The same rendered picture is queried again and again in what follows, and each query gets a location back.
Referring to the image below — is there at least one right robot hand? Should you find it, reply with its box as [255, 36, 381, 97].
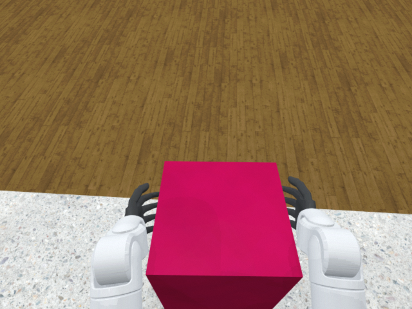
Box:
[282, 176, 316, 230]

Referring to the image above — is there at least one robot left forearm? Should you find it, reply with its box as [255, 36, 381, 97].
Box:
[90, 215, 149, 309]

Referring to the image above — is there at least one robot right forearm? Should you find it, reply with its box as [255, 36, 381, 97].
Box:
[296, 209, 367, 309]

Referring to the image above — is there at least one left robot hand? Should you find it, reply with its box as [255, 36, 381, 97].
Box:
[125, 183, 160, 234]

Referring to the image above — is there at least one carton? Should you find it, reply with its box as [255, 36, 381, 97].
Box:
[145, 161, 303, 309]

